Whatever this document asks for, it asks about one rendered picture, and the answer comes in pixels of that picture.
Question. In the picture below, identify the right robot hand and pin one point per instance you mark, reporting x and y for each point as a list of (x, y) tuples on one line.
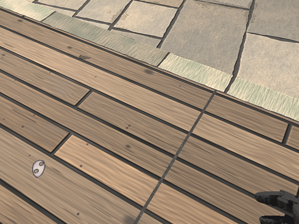
[(284, 200)]

